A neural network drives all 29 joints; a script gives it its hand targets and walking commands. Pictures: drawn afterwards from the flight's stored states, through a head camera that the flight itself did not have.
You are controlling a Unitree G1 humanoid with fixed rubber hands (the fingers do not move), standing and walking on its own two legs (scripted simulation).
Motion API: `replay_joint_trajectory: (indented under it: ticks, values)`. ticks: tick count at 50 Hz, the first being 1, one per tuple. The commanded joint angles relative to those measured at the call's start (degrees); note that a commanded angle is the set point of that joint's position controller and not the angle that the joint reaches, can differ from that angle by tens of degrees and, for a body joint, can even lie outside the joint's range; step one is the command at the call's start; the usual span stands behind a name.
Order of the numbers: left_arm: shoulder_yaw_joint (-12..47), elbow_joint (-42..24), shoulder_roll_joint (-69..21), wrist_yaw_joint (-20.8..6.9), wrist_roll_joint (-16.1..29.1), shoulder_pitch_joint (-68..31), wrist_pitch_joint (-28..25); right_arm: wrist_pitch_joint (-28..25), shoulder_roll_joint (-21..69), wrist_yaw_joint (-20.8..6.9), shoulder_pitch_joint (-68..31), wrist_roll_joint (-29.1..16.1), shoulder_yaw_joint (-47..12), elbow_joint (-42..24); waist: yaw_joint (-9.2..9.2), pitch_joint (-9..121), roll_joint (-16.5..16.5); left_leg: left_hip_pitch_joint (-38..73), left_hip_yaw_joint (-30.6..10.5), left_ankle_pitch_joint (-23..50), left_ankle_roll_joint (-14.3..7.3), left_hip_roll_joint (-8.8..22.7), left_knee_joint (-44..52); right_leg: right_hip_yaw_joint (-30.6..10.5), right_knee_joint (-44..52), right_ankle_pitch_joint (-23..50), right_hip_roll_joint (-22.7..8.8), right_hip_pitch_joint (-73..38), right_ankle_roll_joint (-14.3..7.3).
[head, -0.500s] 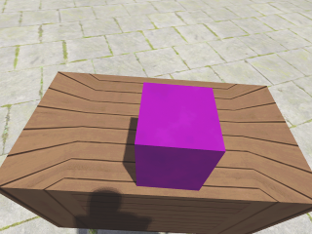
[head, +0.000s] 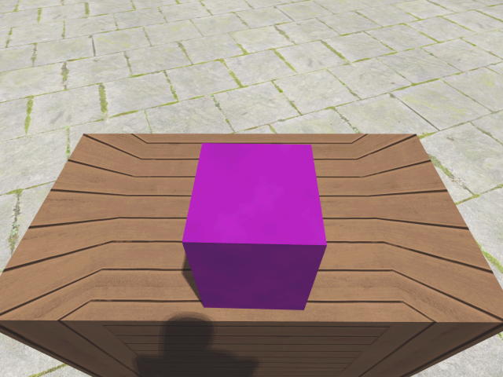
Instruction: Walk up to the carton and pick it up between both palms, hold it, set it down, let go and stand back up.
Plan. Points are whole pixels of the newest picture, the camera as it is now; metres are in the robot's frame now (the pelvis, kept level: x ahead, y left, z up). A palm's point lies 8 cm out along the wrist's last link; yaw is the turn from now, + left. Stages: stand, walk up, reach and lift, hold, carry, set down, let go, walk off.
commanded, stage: walk up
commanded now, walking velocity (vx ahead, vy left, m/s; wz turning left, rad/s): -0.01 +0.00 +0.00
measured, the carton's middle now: (255, 229) +0.39 +0.02 -0.02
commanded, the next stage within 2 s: none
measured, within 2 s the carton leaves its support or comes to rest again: neither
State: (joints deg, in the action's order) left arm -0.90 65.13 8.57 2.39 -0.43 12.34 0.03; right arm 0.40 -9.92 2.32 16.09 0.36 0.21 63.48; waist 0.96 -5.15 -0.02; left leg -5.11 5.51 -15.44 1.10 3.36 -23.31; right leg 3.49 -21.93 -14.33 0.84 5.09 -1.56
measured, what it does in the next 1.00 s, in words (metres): steps on the spot: left foot, then right foot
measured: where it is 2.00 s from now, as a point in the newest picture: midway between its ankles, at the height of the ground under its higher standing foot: outside the picture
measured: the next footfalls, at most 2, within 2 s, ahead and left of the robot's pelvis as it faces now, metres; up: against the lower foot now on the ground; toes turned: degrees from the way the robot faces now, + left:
left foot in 0.44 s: -0.09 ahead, +0.14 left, +0.00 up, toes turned +4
right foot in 0.82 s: -0.05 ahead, -0.07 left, +0.00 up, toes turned -2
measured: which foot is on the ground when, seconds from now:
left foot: down 0.00-0.20, up 0.22-0.42, down 0.44-1.00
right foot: down 0.00-0.46, up 0.48-0.80, down 0.82-1.00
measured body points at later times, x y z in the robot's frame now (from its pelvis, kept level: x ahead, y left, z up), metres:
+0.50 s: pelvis -0.06 +0.03 -0.01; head -0.03 +0.10 +0.43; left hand +0.00 +0.28 -0.20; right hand -0.03 -0.21 -0.14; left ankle -0.13 +0.13 -0.75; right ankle -0.03 -0.10 -0.74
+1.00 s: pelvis -0.07 +0.04 +0.00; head -0.05 +0.04 +0.45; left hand -0.08 +0.26 -0.16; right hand -0.07 -0.17 -0.16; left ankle -0.13 +0.13 -0.74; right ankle -0.09 -0.07 -0.74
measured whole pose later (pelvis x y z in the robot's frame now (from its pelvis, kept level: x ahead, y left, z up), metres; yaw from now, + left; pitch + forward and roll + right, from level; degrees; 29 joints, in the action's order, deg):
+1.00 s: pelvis -0.07 +0.04 +0.00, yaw +1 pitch -2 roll -1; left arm 0.3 66.9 7.9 2.4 -1.0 14.7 0.2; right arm -0.1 -8.1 2.5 15.6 -0.3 -0.7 63.9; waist -0.1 -3.9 0.8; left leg -2.3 2.9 -17.6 -1.9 -0.7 -22.1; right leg 2.8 -22.8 -14.3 -0.2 6.3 -0.2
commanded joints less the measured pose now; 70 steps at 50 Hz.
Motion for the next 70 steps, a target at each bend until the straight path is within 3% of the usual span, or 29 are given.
replay_joint_trajectory:
  ticks: [1, 4, 5, 6, 8, 10, 13, 15, 16, 18, 20, 21, 22, 23, 24, 25, 27, 31, 36, 38, 39, 42, 44, 51, 52, 56, 59, 65, 70]
  values:
    - [-0.4, -0.6, 4.2, -0.1, -0.3, 3.9, -0.6, -0.1, -4.1, 0.3, 2.4, 0.4, 0.7, -0.9, -0.97, -0.2, 1.1, 0.2, -3.3, 9.6, -1.7, 3.3, 4.1, -8.1, 4.6, 16.8, -7.8, 2.7, -2.1]
    - [0.2, 0.6, 3.9, -0.2, -0.7, 4.5, -0.8, -0.2, -3.5, 0.4, 4.4, 0.1, 1.2, -0.5, 0.00, -1.8, -2.3, -1.1, -4.1, 9.6, -0.9, 4.2, 3.3, -6.4, 5.0, 18.4, -7.3, 2.6, -2.3]
    - [-1.6, -2.2, 8.5, 0.3, 0.1, 1.5, -0.6, 0.3, -8.6, 1.3, 2.6, -0.5, 2.4, -2.0, -0.82, -5.6, 0.5, -4.7, -1.5, 26.2, -0.1, 5.6, -3.6, -6.1, -2.6, 40.3, -9.6, 3.7, -1.5]
    - [-2.2, -2.7, 10.9, 0.5, 0.4, 3.5, -0.5, 0.6, -10.2, 1.7, 3.9, -0.7, 3.3, -1.5, -1.10, -3.7, -1.0, -4.5, -0.8, 29.1, 0.3, 5.0, -6.1, -4.9, -4.4, 45.4, -10.1, 4.6, -1.6]
    - [-3.3, -2.5, 13.2, 0.5, 0.3, 5.3, -0.3, 0.7, -6.9, 1.4, 5.6, -1.0, 3.2, -2.3, -0.47, 6.5, -6.5, -5.7, -0.2, 17.1, 0.0, 3.2, -14.4, -5.1, -5.7, 54.2, -12.4, -1.4, -5.5]
    - [-3.0, -3.3, 11.1, 1.0, -1.0, 8.4, 0.3, 1.9, -5.8, 1.1, -0.9, -1.0, 4.0, -5.3, -4.37, 8.4, -8.2, -12.3, -0.4, -15.8, 0.8, -1.8, -31.7, -12.9, -2.8, 60.9, -20.5, -0.3, -13.1]
    - [-4.6, -6.7, 14.1, 1.6, -1.6, 2.0, 1.1, 3.8, -4.7, 0.9, -2.4, -0.6, 4.0, -6.9, -2.93, 5.4, -9.7, -12.3, -6.2, -21.6, -0.1, 0.7, -39.8, -15.8, 2.2, 43.0, -24.4, 11.6, -15.5]
    - [-4.4, -9.6, 13.0, 1.5, -1.7, -4.8, 1.6, 4.1, -4.8, 0.7, 3.1, -0.8, 4.1, -5.8, 1.37, 7.1, -11.4, -9.5, -9.7, -16.2, -1.1, 2.6, -38.6, -11.4, 3.4, 25.6, -20.8, 13.8, -12.2]
    - [-4.2, -11.2, 12.4, 1.2, -1.9, -8.8, 1.7, 4.0, -5.3, 0.4, 4.8, -0.9, 4.1, -5.3, 3.51, 6.1, -9.9, -9.1, -9.9, -15.3, -1.2, 2.8, -33.3, -8.9, 3.7, 18.0, -17.4, 14.4, -10.0]
    - [-3.1, -9.3, 7.7, 0.5, -2.3, -7.0, 1.2, 2.9, -2.4, -0.1, 3.6, -0.3, 2.8, -4.7, 2.29, 10.2, -4.6, -4.5, -7.5, -11.0, -1.5, 2.2, -16.1, -9.5, 4.8, -1.3, -12.9, 11.4, -7.1]
    - [-2.9, -7.5, 7.9, 0.1, -1.5, -1.9, 1.5, 1.4, 0.6, 0.2, 4.5, -0.6, 1.4, -3.6, 1.02, 8.0, 0.0, -0.8, -5.2, -2.6, -1.1, -0.7, 3.3, -9.3, -2.7, 1.6, -9.9, 7.3, -6.0]
    - [-2.8, -5.3, 7.0, -0.4, -1.3, 2.5, 2.2, 0.4, 0.3, 0.3, 6.8, -0.5, 1.0, -2.6, 0.20, 8.3, 6.3, 1.9, -8.7, 4.1, -0.4, 1.3, 13.6, -7.4, -11.0, 4.7, -7.8, 6.5, -4.8]
    - [-2.1, -5.1, 4.1, -0.5, -0.4, 6.7, 2.5, -0.6, -4.7, 0.2, 6.1, -0.3, 1.7, -3.2, -2.41, 7.0, 15.2, 5.6, -19.9, 11.2, -1.6, 11.7, 14.3, -4.1, -15.3, -7.8, -3.9, 16.1, -1.7]
    - [-2.4, -5.6, 3.2, -0.6, -0.6, 5.6, 2.7, -0.7, -8.9, 0.0, 3.6, 0.3, 2.3, -4.3, -3.03, 4.1, 18.9, 1.0, -22.1, 23.0, -2.8, 16.4, 12.0, -1.4, -17.2, -15.1, -0.8, 18.7, 0.7]
    - [-2.0, -7.2, 4.1, 0.0, -1.0, 3.6, 2.9, -0.9, -13.1, -0.1, 3.3, 0.4, 2.8, -3.2, -0.95, 0.3, 30.1, -10.7, -26.4, 23.6, -8.0, 18.6, 11.9, -4.0, -16.5, -16.6, -1.5, 15.4, 1.3]
    - [-2.7, -7.0, 8.0, -0.5, -0.2, 0.4, 2.6, -1.2, -7.1, -0.2, -2.1, 0.9, 1.5, -4.5, -1.85, -3.6, 27.0, -11.8, -22.1, 22.4, -7.8, 14.9, 12.3, -4.9, -18.5, -13.7, -3.1, 12.9, 1.2]
    - [-3.6, -5.2, 9.2, -1.4, 0.3, -0.7, 2.5, -1.5, -2.1, 0.6, -2.2, 0.8, -0.3, -4.8, -3.36, -4.1, 13.1, 0.8, -10.5, 46.5, -4.1, 9.2, 7.0, -2.7, -20.7, -9.9, 0.0, 18.9, 0.9]
    - [-2.3, -1.6, 4.5, -0.8, -0.3, 1.3, 2.7, -2.2, -5.1, 0.6, 3.7, 0.4, 0.0, -3.9, -2.05, 0.7, -0.1, 1.1, -11.5, 46.5, -4.8, 10.5, 6.2, -3.6, -21.4, -6.7, -2.0, 13.3, 2.3]
    - [-1.1, -1.2, 3.8, -0.2, 0.1, 2.2, 1.5, -2.6, -4.7, 0.8, 4.1, 0.2, -0.4, -2.0, -1.64, 1.6, 9.9, 5.4, -9.8, 52.0, -7.3, 10.3, 3.1, -3.5, -10.3, -5.2, -3.8, 12.2, 2.7]
    - [-0.5, 0.3, 4.1, 0.0, 0.0, 3.4, 0.8, -2.3, -4.0, 0.7, 4.7, -0.1, -0.6, -1.8, -1.53, 4.0, 6.5, 4.5, -9.8, 51.4, -7.7, 9.3, 1.2, -2.2, -3.5, 0.3, -4.0, 5.9, 2.3]
    - [-0.4, 0.3, 4.3, 0.3, 0.2, 4.4, 0.4, -2.2, -3.8, 0.7, 5.7, -0.2, -0.8, -1.8, -1.42, 4.6, 9.5, 3.9, -10.2, 52.4, -6.7, 8.4, 0.2, -3.9, 0.3, 6.3, -4.7, 2.3, 1.8]
    - [-0.1, 1.3, 7.2, 0.3, -0.5, 7.9, -0.9, -1.2, -3.4, 0.9, 3.9, -1.1, -0.1, -2.4, -2.25, 6.3, -1.9, -2.6, -5.5, 19.8, -3.9, 2.0, -0.6, -10.1, 1.0, 35.5, -12.8, -6.6, 0.0]
    - [-0.1, 1.7, 7.1, 0.0, -0.4, 5.4, -0.4, -0.9, -2.3, 1.0, 6.0, -0.8, -0.4, -0.7, -0.44, 3.2, -12.9, -0.3, -6.0, 7.0, -2.9, 1.5, 2.7, -8.7, 0.7, 35.8, -11.3, -2.1, -2.3]
    - [0.8, 1.0, 4.2, 0.2, -0.4, 6.2, -1.0, -0.2, -2.0, 0.5, 4.4, -0.3, 0.1, 1.0, -1.26, 1.1, 1.9, 1.6, -6.4, 12.5, -2.7, 1.8, 5.0, -9.2, 4.3, 21.0, -10.0, 2.0, -0.9]
    - [0.4, 1.0, 6.1, 0.3, -0.4, 6.1, -1.1, 0.0, -1.2, 0.5, 6.4, -0.2, -0.2, 1.6, -0.89, 1.9, -1.3, 1.9, -6.0, 9.8, -1.9, 1.3, 5.7, -9.1, 4.7, 17.9, -10.2, 2.8, -0.9]
    - [-0.1, -0.5, 7.9, 0.1, -0.9, 6.8, -1.4, 0.8, -4.5, 1.2, 4.0, 0.0, 0.7, 1.0, -3.22, -3.9, 3.0, -3.0, -4.5, 5.9, -0.7, 0.7, 3.8, -10.1, 4.6, 18.5, -12.6, 5.1, -1.4]
    - [0.9, 0.9, 4.7, 0.1, -0.8, 5.7, -0.9, -0.2, -2.6, 0.7, 6.7, 0.1, 0.2, 1.4, -1.12, -1.4, -3.1, -0.2, -7.1, 10.3, -1.9, 3.0, 7.3, -7.8, 3.4, 15.9, -9.6, 4.6, -1.4]
    - [1.5, 1.0, 2.6, 0.0, -0.2, 7.4, -1.0, -0.5, -2.9, 0.4, 6.3, -0.2, 0.0, 1.9, -2.13, -2.2, 2.9, -1.4, -7.3, 10.3, -2.1, 2.6, 8.3, -7.4, 4.8, 11.6, -8.5, 4.7, -0.2]
    - [0.7, 0.2, 5.2, 0.0, -0.9, 6.1, -0.8, 0.0, -2.4, 0.7, 8.7, -0.2, 0.2, 2.6, -1.79, -0.1, -3.3, -0.8, -7.3, 5.7, -2.5, 1.9, 7.7, -6.3, 2.8, 7.7, -9.8, 6.9, 0.3]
